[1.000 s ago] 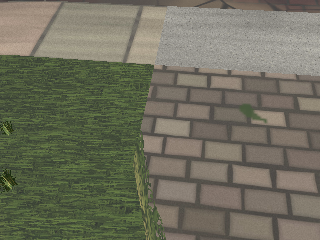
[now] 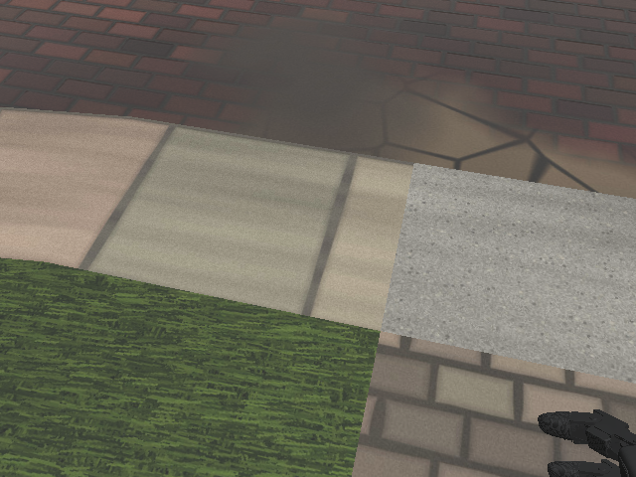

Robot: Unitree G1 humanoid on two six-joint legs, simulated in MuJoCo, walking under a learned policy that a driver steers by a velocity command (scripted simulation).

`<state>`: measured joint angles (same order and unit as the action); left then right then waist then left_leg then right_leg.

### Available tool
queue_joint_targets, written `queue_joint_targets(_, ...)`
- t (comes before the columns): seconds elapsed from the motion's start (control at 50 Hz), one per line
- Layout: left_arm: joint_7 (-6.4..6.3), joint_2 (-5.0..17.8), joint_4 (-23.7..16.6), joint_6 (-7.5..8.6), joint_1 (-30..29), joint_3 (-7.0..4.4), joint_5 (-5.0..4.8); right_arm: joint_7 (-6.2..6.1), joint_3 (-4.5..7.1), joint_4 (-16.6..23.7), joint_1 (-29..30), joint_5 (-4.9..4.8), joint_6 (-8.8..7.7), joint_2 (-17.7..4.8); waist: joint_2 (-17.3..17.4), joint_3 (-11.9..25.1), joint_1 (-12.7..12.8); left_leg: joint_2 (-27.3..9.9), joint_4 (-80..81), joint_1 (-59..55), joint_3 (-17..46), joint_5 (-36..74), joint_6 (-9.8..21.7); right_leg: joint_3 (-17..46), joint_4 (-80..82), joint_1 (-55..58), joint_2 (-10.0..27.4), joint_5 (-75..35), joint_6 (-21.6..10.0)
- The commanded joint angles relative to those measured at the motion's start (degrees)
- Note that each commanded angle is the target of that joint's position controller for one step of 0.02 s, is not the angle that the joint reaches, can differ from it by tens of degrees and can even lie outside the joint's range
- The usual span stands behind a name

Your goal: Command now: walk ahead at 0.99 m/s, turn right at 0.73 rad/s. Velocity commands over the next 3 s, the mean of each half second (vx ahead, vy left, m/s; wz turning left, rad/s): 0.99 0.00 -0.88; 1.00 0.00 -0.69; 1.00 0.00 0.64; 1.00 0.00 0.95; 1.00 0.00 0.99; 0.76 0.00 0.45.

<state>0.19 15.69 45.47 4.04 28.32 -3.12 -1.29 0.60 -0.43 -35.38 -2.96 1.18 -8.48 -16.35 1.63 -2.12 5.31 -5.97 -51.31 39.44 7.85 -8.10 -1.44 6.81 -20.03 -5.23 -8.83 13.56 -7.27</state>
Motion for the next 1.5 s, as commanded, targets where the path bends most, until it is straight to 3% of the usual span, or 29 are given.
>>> queue_joint_targets(0.02,-1.22,10.65,-7.31,1.79,-8.6,-2.91,-1.12,0.54,0.64,4.56,3.26,0.08,-0.61,-3.05,-2.43,-5.39,-3.54,4.17,13.59,-23.18,-4.3,18.04,-2.77,11.8,13.22,-28.46,10.22,4.08,-6.93)
queue_joint_targets(0.12,-1.59,9.76,-5.65,-0.38,-3.56,-3.26,-1.75,-0.33,3.56,5.02,2.65,-3.03,-0.32,-8.0,-5.46,-2.03,-3.91,4.73,22.32,-24.08,-0.34,9.14,-2.73,17.63,0.44,-9.45,13.27,2.95,-2.51)
queue_joint_targets(0.16,-0.62,7.52,-6.38,-1.09,-5.07,-2.13,0.55,-0.93,6.17,2.45,-15.05,-3.62,-0.25,-11.34,-6.15,10.3,-14.16,2.39,18.06,-44.37,-1.2,-0.42,0.53,13.71,-23.2,-12.05,9.69,-10.66,1.55)
queue_joint_targets(0.18,-0.34,-0.27,-7.99,-0.8,-2.5,0.37,2.73,-1.56,7.0,0.49,-26.7,-2.87,0.45,-15.37,6.72,20.89,-15.33,-8.64,17.91,-61.65,13.48,-14.75,2.86,8.56,-45.7,-22.58,6.09,10.56,2.73)
queue_joint_targets(0.2,-0.22,-2.39,-11.39,0.32,5.63,1.72,-3.33,0.0,7.61,-0.92,-25.55,-0.72,0.81,-19.62,33.57,26.9,-8.39,-21.43,35.06,-69.16,51.59,-41.86,12.33,4.01,-63.55,-40.29,4.95,17.41,4.09)
queue_joint_targets(0.22,-1.0,3.67,-9.56,-0.27,0.02,0.92,-4.2,0.04,6.53,1.0,-20.53,-1.13,1.2,-12.43,19.88,17.47,-10.79,-17.98,38.54,-62.37,47.88,-47.71,10.77,2.72,-68.01,-45.15,9.4,10.76,4.69)
queue_joint_targets(0.26,-0.76,6.81,-10.58,-1.16,-11.3,-0.05,-1.32,-0.41,5.56,-0.33,-17.01,-0.57,1.95,-7.99,1.67,5.86,-11.51,-13.58,35.45,-48.96,24.49,-21.28,8.15,-0.3,-65.17,-44.1,13.62,4.6,4.74)
queue_joint_targets(0.34,0.96,3.26,-13.7,-3.48,-15.38,-0.02,-1.84,-0.63,4.63,-4.22,-13.41,-0.95,1.46,-3.21,4.73,-0.4,-6.92,-9.52,38.12,-37.28,5.2,-4.2,7.76,-0.4,-56.94,-40.24,18.74,3.71,4.42)
queue_joint_targets(0.5,3.9,3.67,-17.69,-2.52,-28.02,0.94,-0.64,-1.37,6.33,-6.72,-14.26,-0.97,1.51,-10.85,-2.99,-8.42,-7.8,-7.28,45.92,-36.88,-17.28,10.89,5.71,-9.41,-30.21,-37.27,16.25,-16.84,3.12)
queue_joint_targets(0.56,4.36,7.43,-17.9,-2.21,-27.15,-0.68,-1.17,-1.42,7.2,-7.23,-16.36,-0.95,2.64,-15.6,2.35,-3.63,-4.52,-7.3,36.18,-43.31,-21.31,54.4,4.26,-17.03,-25.4,-25.24,8.27,-12.81,0.0)
queue_joint_targets(0.6,3.9,12.68,-14.44,-3.24,-11.26,-3.57,-1.75,-1.52,8.05,-5.73,-13.92,-1.61,3.89,-18.37,6.6,5.3,5.06,-8.81,14.67,-40.84,-21.03,72.69,4.71,-17.75,-26.98,-6.38,4.38,-5.53,-2.98)
queue_joint_targets(0.62,3.04,16.57,-9.82,-4.1,3.91,-5.95,-1.63,-1.62,7.74,-4.05,-10.78,-1.99,3.62,-17.27,3.39,11.05,12.28,-6.41,-4.53,-27.79,-20.05,63.0,3.47,-12.81,-22.32,15.57,4.81,-8.2,-5.9)
queue_joint_targets(0.64,2.0,17.97,-6.92,-4.71,5.17,-5.63,-2.21,-1.18,4.6,-3.72,-12.18,-0.48,2.4,-6.16,-12.92,7.37,7.23,4.69,-29.99,-9.99,-17.51,-14.35,1.01,1.18,-20.87,24.28,11.01,-7.66,-8.5)
queue_joint_targets(0.66,2.25,20.28,-11.62,-2.89,-1.6,-4.83,-0.3,-0.68,2.61,1.87,-18.64,-1.9,-0.29,-2.87,-23.52,20.42,-2.07,11.23,-43.61,7.26,-4.27,-26.95,1.02,38.0,-4.92,35.1,21.83,15.17,-21.17)
queue_joint_targets(0.68,2.22,15.54,-13.0,-1.72,-1.82,-4.48,0.09,-0.5,3.55,2.96,-10.74,-2.89,-2.2,-10.12,-11.75,19.19,2.78,7.52,-38.77,9.97,1.77,-18.59,3.17,45.28,5.48,31.28,23.6,27.2,-17.89)
queue_joint_targets(0.72,2.5,13.51,-12.3,0.62,-6.62,-3.8,0.88,-1.26,3.36,3.05,-6.52,-2.87,-2.49,-9.0,3.53,5.37,-3.14,3.77,-27.78,5.45,1.4,-11.4,3.66,38.7,7.74,11.51,21.13,19.7,-13.61)
queue_joint_targets(0.78,1.61,9.46,-12.34,1.15,-13.0,-2.49,1.05,-1.11,4.02,0.84,-10.49,-1.02,0.09,-8.64,0.87,0.18,-8.68,0.67,-17.31,-3.64,1.81,-8.17,0.48,24.53,7.76,-4.75,14.59,5.95,-12.6)
queue_joint_targets(0.86,-0.62,5.82,-8.29,0.81,-9.43,-0.9,0.37,-0.63,2.0,3.58,-0.74,0.55,1.18,-2.98,-1.81,-4.66,-4.17,0.12,1.93,-6.69,-5.82,9.38,-2.33,7.73,8.05,-14.53,9.1,-10.97,-8.66)
queue_joint_targets(1.0,-0.42,6.79,-0.26,1.07,0.48,-0.41,0.77,2.32,2.23,6.96,13.09,-3.24,-0.06,-3.08,-3.51,-7.36,4.11,4.29,23.88,-2.33,-10.43,22.39,3.54,1.55,10.18,4.65,15.73,-19.92,-3.04)
queue_joint_targets(1.06,-1.42,9.41,1.35,0.06,-0.47,-0.7,2.74,3.64,3.7,7.22,8.11,-4.07,-0.15,-5.35,-7.52,-0.83,-1.03,10.09,22.11,-5.23,-13.85,13.13,7.18,-2.5,0.5,16.63,18.45,-59.78,0.85)
queue_joint_targets(1.12,-2.32,12.72,-2.04,-1.05,-12.93,-1.4,5.31,2.33,6.49,-1.04,-26.87,-4.45,2.6,-11.25,-7.14,14.29,-20.45,7.96,17.97,-40.69,-9.1,10.61,11.21,-6.72,-38.38,3.71,17.73,-78.09,3.21)
queue_joint_targets(1.14,-1.81,3.32,-3.86,-0.13,-6.12,0.7,4.98,2.49,6.7,-3.38,-31.07,-3.07,2.8,-13.56,14.2,20.76,-14.43,-3.12,14.8,-67.89,16.46,-5.93,21.86,-3.81,-66.47,-26.77,6.52,-9.3,8.68)
queue_joint_targets(1.16,-0.48,5.64,-5.38,2.31,-6.14,1.9,1.21,2.08,6.61,-3.55,-31.16,-2.5,2.66,-10.11,15.84,26.07,-14.75,-9.81,30.07,-74.88,42.38,-24.51,25.9,2.44,-72.0,-38.99,2.25,12.94,8.55)
queue_joint_targets(1.18,0.18,8.88,-7.27,4.17,-12.66,1.11,-0.78,0.99,6.24,-2.37,-27.58,-1.09,2.75,-7.55,7.92,16.22,-14.94,-8.75,33.54,-68.37,40.84,-27.07,22.37,5.26,-69.02,-44.16,6.28,8.47,5.87)
queue_joint_targets(1.22,0.44,6.36,-9.48,6.16,-19.87,2.0,1.13,1.47,5.45,-1.91,-21.82,-0.47,2.47,-5.68,-8.0,3.39,-9.11,-3.61,37.54,-47.27,31.21,-14.35,19.94,3.61,-57.11,-39.03,8.79,5.22,3.21)
queue_joint_targets(1.3,0.03,6.13,-9.36,4.56,-16.39,1.61,2.46,0.97,4.84,-1.47,-17.61,-2.47,2.86,-3.95,-3.54,-2.24,-2.36,3.24,39.38,-28.57,19.98,-1.46,20.47,1.15,-41.69,-32.5,11.92,4.18,6.83)
queue_joint_targets(1.38,0.45,2.01,-14.98,5.12,-29.71,3.16,3.28,-0.69,6.0,-3.75,-20.49,-3.35,3.48,-6.67,-0.18,-5.35,-7.84,7.98,40.58,-10.17,13.93,0.72,15.68,-3.87,-17.58,-16.82,8.6,-19.12,8.79)
queue_joint_targets(1.46,-0.26,5.96,-17.2,5.75,-31.18,0.43,1.3,-0.86,6.45,-6.87,-24.71,-3.93,4.24,-6.98,3.59,-1.28,-8.8,7.11,37.27,-16.1,17.84,-1.83,12.94,-1.22,-10.83,-6.05,6.71,-26.5,9.15)
queue_joint_targets(1.5,-0.44,10.73,-13.87,6.42,-18.65,-2.57,0.47,-0.74,6.3,-5.72,-20.14,-1.53,4.81,-6.15,5.5,7.37,-0.49,6.27,23.37,-20.95,16.36,18.1,10.05,-0.11,-19.55,6.69,6.71,-25.59,8.23)
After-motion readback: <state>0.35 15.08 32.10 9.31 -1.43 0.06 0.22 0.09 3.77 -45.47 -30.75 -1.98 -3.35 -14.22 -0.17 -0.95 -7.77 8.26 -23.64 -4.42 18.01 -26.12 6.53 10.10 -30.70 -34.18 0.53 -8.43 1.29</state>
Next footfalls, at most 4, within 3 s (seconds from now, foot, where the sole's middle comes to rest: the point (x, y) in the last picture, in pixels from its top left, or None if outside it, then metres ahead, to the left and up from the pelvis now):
0.16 left None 0.38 0.19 -0.78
0.62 right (452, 413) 0.66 -0.21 -0.78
1.12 left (532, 270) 1.09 -0.44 -0.78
1.52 right None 1.29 -0.84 -0.78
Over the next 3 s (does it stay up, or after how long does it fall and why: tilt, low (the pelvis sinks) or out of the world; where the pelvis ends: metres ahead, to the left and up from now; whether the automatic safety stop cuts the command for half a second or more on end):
stays up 2.29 -0.47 -0.17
